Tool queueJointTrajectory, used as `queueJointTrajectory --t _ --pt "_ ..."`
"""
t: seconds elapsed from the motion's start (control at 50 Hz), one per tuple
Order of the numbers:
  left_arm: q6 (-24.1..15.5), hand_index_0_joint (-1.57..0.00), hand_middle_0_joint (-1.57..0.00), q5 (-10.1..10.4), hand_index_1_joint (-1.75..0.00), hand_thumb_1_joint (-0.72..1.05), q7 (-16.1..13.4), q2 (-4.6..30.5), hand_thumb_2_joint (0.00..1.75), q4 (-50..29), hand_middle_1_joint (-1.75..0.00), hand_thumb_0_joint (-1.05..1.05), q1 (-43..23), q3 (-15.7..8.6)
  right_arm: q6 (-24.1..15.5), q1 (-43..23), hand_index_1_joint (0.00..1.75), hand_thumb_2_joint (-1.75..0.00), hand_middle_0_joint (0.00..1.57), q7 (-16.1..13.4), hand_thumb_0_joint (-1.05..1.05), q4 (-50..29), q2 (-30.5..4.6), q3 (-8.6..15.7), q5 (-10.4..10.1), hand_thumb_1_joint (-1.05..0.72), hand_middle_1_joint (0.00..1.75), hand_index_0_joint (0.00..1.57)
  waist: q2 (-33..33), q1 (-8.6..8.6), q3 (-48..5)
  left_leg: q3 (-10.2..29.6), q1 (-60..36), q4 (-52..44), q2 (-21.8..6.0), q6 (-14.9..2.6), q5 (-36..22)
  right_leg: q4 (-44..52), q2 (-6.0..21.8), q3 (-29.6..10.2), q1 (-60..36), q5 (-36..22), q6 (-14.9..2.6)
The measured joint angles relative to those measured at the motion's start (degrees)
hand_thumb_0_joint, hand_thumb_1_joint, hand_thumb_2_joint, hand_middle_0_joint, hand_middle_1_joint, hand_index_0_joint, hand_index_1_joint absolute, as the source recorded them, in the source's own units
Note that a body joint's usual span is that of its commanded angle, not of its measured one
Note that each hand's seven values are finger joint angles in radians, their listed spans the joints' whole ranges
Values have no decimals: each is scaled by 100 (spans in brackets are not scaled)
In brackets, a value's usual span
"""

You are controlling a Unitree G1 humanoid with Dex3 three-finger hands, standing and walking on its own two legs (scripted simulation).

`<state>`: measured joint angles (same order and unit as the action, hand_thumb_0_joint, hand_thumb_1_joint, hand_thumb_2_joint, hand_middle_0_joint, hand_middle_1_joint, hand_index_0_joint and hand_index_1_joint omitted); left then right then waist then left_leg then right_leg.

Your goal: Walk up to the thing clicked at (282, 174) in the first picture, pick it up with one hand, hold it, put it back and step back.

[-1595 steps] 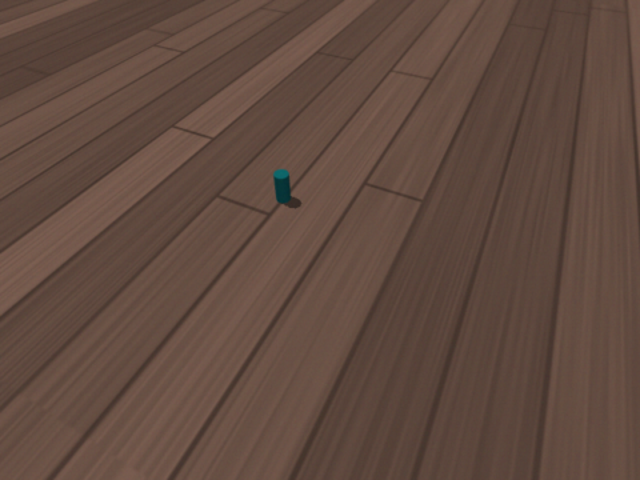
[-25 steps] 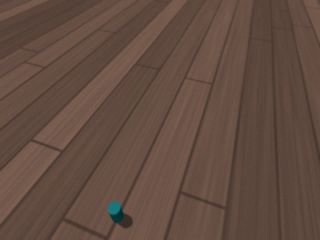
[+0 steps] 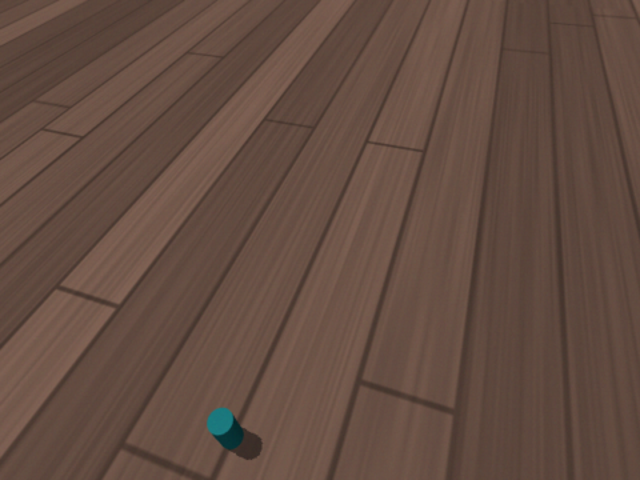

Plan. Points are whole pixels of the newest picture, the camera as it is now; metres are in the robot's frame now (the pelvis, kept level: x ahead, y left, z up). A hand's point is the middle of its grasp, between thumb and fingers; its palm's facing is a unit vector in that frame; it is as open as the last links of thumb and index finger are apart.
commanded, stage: walk up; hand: left
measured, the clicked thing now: (226, 429) +0.40 +0.29 -0.69
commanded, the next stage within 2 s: none
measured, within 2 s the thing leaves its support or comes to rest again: neither
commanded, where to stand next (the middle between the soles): +0.08 +0.07 m, yaw +5 degrees
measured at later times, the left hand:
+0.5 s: hand out of the picture +0.05 +0.35 -0.17, palm faces +0.07 -0.90 -0.43, open 7.4 cm
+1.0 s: hand out of the picture +0.05 +0.30 -0.12, palm faces +0.03 -0.80 -0.60, open 7.4 cm
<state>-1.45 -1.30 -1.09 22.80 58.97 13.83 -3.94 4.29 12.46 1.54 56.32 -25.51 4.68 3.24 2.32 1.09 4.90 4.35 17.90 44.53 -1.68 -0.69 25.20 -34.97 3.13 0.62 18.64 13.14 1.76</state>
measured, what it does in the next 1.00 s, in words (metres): steps on the spot: left foot, then right foot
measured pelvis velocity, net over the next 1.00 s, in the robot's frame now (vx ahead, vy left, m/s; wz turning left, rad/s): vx -0.02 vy -0.01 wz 0.06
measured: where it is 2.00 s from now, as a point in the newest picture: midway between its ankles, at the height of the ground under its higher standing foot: outside the picture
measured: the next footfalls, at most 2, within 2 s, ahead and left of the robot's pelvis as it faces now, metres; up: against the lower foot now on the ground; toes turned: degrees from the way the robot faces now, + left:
left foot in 0.32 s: +0.02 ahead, +0.20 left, +0.00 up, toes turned +4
right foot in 0.72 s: +0.10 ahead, -0.15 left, +0.00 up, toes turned +1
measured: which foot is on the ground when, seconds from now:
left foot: up 0.00-0.30, down 0.32-0.72, up 0.74-1.00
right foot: down 0.00-0.34, up 0.36-0.70, down 0.72-1.00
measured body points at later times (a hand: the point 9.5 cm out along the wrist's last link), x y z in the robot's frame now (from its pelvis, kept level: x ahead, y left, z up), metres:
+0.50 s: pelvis +0.00 +0.04 -0.02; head +0.04 +0.07 +0.43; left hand +0.05 +0.39 -0.14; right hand +0.12 -0.25 -0.13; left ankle -0.02 +0.20 -0.72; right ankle +0.02 -0.10 -0.69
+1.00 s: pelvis -0.02 -0.01 -0.02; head +0.03 -0.07 +0.42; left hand +0.04 +0.34 -0.08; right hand +0.07 -0.35 -0.17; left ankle -0.03 +0.18 -0.62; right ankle +0.06 -0.15 -0.72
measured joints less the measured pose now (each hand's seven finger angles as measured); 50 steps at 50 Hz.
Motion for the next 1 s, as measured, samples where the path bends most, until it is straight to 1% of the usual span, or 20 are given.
queueJointTrajectory --t 0.04,0.08,0.16,0.22,0.28,0.32,0.34,0.36,0.4,0.44,0.48,0.6,0.66,0.7,0.72,0.74,0.78,0.84,0.92,1.0 --pt "25 -20 -20 3 -30 91 -129 -142 90 -114 -30 0 -52 62 148 -61 30 -89 20 15 0 -182 -113 75 -37 -90 30 20 205 -20 147 371 486 1128 315 9 367 -33 -8 46 66 75 -19" --pt "29 -20 -20 12 -30 91 -200 -219 90 -252 -30 0 -109 89 194 -87 30 -90 20 38 0 -344 -184 129 -37 -90 30 20 364 -10 263 495 854 1942 468 41 324 14 30 116 93 60 -13" --pt "-69 -20 -21 -11 -30 90 -283 -158 90 -558 -30 0 -168 72 251 -29 30 -90 20 127 0 -582 -205 190 46 -90 30 20 497 -16 334 540 1106 2466 395 123 83 -139 201 260 174 161 15" --pt "-151 -20 -21 -71 -30 90 -283 -29 90 -789 -30 0 -128 43 261 -41 30 -90 20 166 0 -604 -164 203 12 -90 30 20 481 -85 305 493 984 2013 207 165 125 -353 374 312 228 307 28" --pt "-70 -20 -21 -139 -30 90 -197 162 90 -910 -30 0 -127 20 127 -95 30 -89 20 169 0 -509 -62 130 -140 -90 30 20 294 -207 226 135 560 844 -2 167 293 -661 566 257 336 506 -22" --pt "52 -20 -21 -85 -30 90 -135 289 90 -936 -30 0 -143 28 -40 -107 30 -89 20 130 0 -459 -7 73 -197 -90 30 20 120 -277 152 -140 141 -53 13 205 -180 -1084 691 135 534 726 -56" --pt "120 -20 -20 -41 -30 90 -129 354 90 -904 -30 0 -186 14 -121 -161 30 -89 20 80 0 -421 70 52 -182 -90 30 20 -59 -306 197 -252 91 -35 112 265 -154 -1363 767 -40 650 840 -161" --pt "193 -20 -20 6 -30 90 -146 370 90 -837 -30 0 -229 5 -172 -200 30 -89 20 43 0 -409 138 1 -182 -90 30 20 -146 -315 223 -295 116 121 133 286 -56 -1588 641 -282 719 1177 -234" --pt "309 -20 -20 61 -30 90 -165 352 90 -676 -30 0 -313 28 -246 -230 30 -89 20 -3 0 -387 272 -123 -214 -90 30 20 -161 -219 195 -176 186 283 60 260 43 -2096 168 -559 783 1722 -290" --pt "358 -20 -20 100 -30 91 -130 360 90 -626 -30 0 -368 41 -333 -251 30 -89 20 -80 0 -373 429 -241 -217 -90 30 20 -295 -208 194 -141 163 208 17 267 4 -2473 -132 -629 834 1734 -324" --pt "406 -20 -20 53 -30 91 -45 332 90 -669 -30 1 -384 28 -460 -234 30 -89 20 -162 0 -415 504 -301 -231 -90 30 20 -404 -236 217 -149 135 133 -41 286 -30 -2568 -259 -503 829 1697 -314" --pt "671 -20 -20 -222 -30 91 340 335 90 -1059 -30 1 -368 -109 -789 152 30 -89 21 -546 0 -731 368 -173 -219 -89 30 21 -732 -296 336 -290 47 119 -229 347 22 -2964 -203 -347 1035 1704 -288" --pt "643 -20 -20 -167 -30 91 427 344 90 -1158 -30 1 -412 -158 -804 379 30 -89 21 -631 0 -825 110 -81 -164 -89 30 21 -732 -200 389 -258 69 265 -404 395 115 -2654 -31 -259 1074 1643 -302" --pt "505 -20 -20 -42 -30 91 406 322 90 -1137 -30 1 -435 -154 -705 451 30 -89 21 -595 0 -845 -89 -35 -146 -89 30 21 -622 -68 402 -144 149 456 -554 429 218 -1923 8 -171 849 1267 -347" --pt "388 -20 -20 11 -30 91 372 301 90 -1115 -30 1 -428 -141 -609 456 30 -89 21 -560 0 -846 -188 -17 -155 -89 30 21 -532 -8 395 -59 256 670 -635 335 304 -1567 -35 -122 722 956 -234" --pt "262 -20 -20 31 -30 91 316 253 90 -1096 -30 1 -427 -117 -476 397 30 -89 21 -537 0 -829 -268 8 -169 -89 30 21 -407 57 433 101 426 1032 -667 175 340 -1643 -117 -39 752 941 -134" --pt "97 -20 -20 65 -30 91 201 149 90 -1067 -30 0 -404 19 -184 216 30 -89 20 -514 0 -786 -319 63 -178 -90 30 20 -320 147 477 419 800 1980 -273 22 737 -1830 -113 -21 859 1019 -98" --pt "-20 -20 -20 106 -30 91 -14 -114 90 -987 -30 0 -388 226 36 25 30 -89 20 -395 0 -831 -407 106 -144 -90 30 20 13 206 535 547 1262 3064 138 6 633 -1561 -118 1 779 834 -94" --pt "-135 -21 -21 101 -30 90 -263 -198 90 -1009 -30 0 -226 250 156 26 30 -90 20 -139 0 -1040 -385 134 25 -90 30 20 360 183 544 406 1613 3543 204 71 166 -1245 -33 -17 692 604 -72" --pt "-236 -21 -21 80 -30 90 -389 -26 90 -1038 -30 0 28 134 256 44 30 -89 20 39 0 -1098 -316 140 101 -90 30 20 604 52 473 435 1688 3547 109 140 -227 -1159 85 -103 718 492 -6"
